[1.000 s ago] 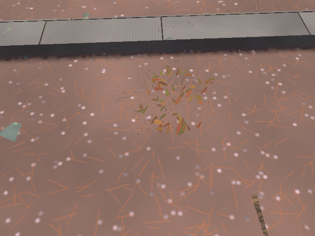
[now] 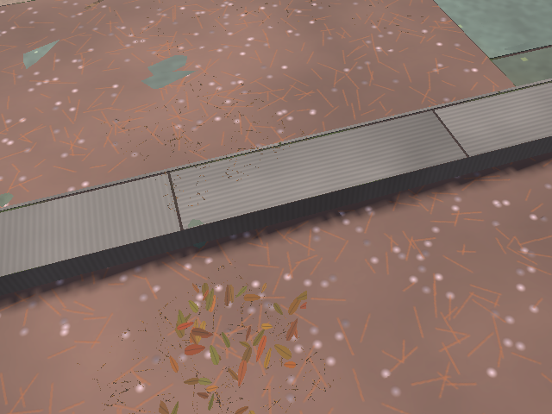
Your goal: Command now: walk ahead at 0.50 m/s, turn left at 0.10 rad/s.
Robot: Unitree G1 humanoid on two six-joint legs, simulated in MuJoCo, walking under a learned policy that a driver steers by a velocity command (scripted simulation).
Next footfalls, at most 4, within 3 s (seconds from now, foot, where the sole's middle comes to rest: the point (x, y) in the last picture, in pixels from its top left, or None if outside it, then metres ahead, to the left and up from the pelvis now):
0.42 left None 0.38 0.16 -0.77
0.88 right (271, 337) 0.67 0.05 -0.77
1.32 left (194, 392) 0.54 0.24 -0.77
1.82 right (279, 341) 0.66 0.03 -0.77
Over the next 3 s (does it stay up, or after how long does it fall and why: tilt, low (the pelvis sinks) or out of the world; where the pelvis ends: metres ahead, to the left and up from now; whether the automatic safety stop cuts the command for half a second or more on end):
stays up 0.60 0.09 0.00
